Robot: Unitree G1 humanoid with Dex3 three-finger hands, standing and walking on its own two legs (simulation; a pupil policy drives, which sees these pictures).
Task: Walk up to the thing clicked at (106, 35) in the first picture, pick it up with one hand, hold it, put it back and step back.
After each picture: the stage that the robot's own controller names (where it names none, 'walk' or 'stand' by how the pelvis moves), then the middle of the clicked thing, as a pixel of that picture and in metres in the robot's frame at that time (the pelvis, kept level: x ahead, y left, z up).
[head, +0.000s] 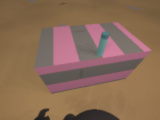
stand; (102, 44) +0.71 -0.10 +0.02
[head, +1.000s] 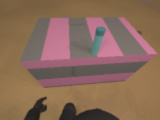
sink last; (97, 42) +0.63 -0.04 +0.06
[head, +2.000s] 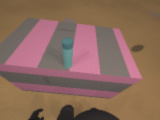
rise first; (68, 55) +0.45 +0.18 +0.06
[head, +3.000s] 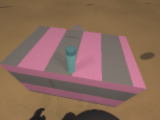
stand; (71, 61) +0.45 +0.16 +0.02
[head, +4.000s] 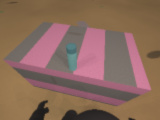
stand; (72, 58) +0.45 +0.15 +0.03
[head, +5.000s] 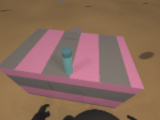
stand; (68, 63) +0.44 +0.18 +0.02
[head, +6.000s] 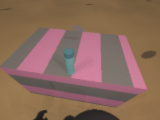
stand; (70, 63) +0.44 +0.17 +0.02
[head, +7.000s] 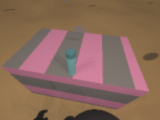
stand; (71, 63) +0.44 +0.15 +0.02
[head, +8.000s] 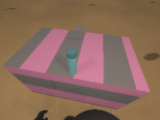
stand; (72, 63) +0.44 +0.15 +0.02
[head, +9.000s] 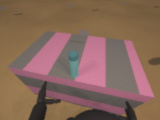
rise first; (74, 65) +0.43 +0.15 +0.02
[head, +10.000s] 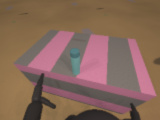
go down; (75, 62) +0.45 +0.15 +0.02
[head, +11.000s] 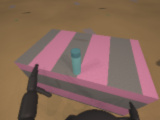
go down; (76, 63) +0.45 +0.14 +0.03
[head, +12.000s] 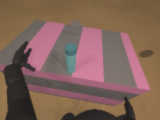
go down; (70, 60) +0.43 +0.13 +0.05
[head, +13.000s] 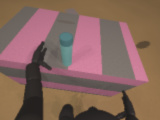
close in; (66, 52) +0.45 +0.14 +0.08
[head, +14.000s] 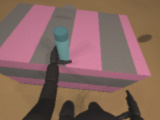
close; (63, 48) +0.46 +0.15 +0.11
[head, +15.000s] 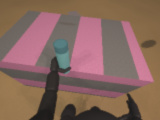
lift; (63, 59) +0.39 +0.16 +0.09
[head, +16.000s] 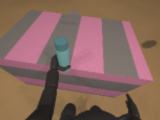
lift; (63, 57) +0.41 +0.16 +0.09
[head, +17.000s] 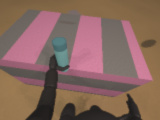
lift; (62, 57) +0.40 +0.17 +0.09
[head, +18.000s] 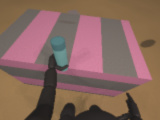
lift; (61, 56) +0.41 +0.17 +0.10
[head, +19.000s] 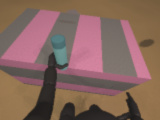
lift; (61, 55) +0.42 +0.17 +0.09
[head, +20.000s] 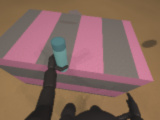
lift; (61, 57) +0.40 +0.18 +0.09
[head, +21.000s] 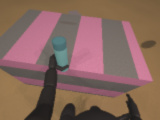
lift; (61, 56) +0.41 +0.17 +0.09
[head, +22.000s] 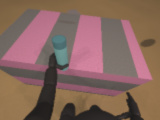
lift; (61, 55) +0.42 +0.17 +0.09
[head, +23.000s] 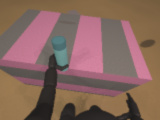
lift; (61, 56) +0.41 +0.17 +0.09
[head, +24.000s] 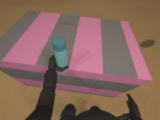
lift; (61, 57) +0.40 +0.17 +0.09
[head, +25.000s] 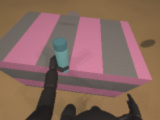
lift; (62, 58) +0.40 +0.17 +0.09
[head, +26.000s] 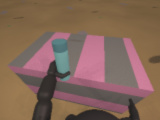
hold; (62, 62) +0.31 +0.17 +0.19
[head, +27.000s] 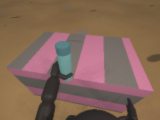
crouch; (65, 64) +0.32 +0.15 +0.18
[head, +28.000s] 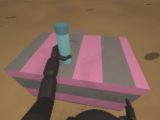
crouch; (64, 46) +0.42 +0.16 +0.23
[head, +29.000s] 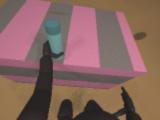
lower; (55, 43) +0.48 +0.18 +0.11
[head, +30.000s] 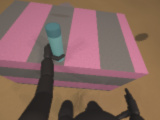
lower; (56, 45) +0.47 +0.18 +0.11
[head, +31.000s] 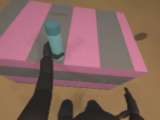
lower; (56, 44) +0.48 +0.18 +0.11
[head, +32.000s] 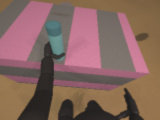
lower; (56, 44) +0.48 +0.18 +0.11
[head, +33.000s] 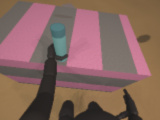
draw back; (60, 45) +0.47 +0.16 +0.11
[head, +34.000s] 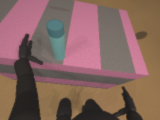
sink last; (58, 44) +0.46 +0.16 +0.11
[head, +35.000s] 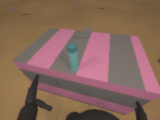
sink last; (73, 58) +0.46 +0.16 +0.07
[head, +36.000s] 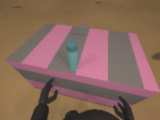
stand; (72, 57) +0.45 +0.15 +0.07
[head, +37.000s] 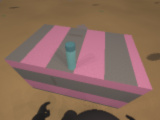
stand; (71, 57) +0.47 +0.16 +0.05
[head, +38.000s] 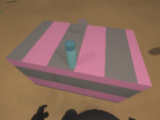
walk; (71, 55) +0.48 +0.16 +0.03
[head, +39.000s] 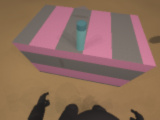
walk; (80, 37) +0.61 +0.11 +0.05
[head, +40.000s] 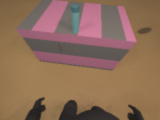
walk; (75, 20) +0.85 +0.19 +0.05
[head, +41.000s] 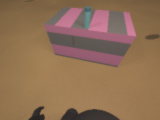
stand; (87, 18) +1.15 +0.12 +0.05
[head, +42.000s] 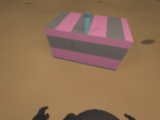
stand; (87, 23) +1.14 +0.10 +0.02
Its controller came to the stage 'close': yes
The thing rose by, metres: 0.20
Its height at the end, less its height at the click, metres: +0.00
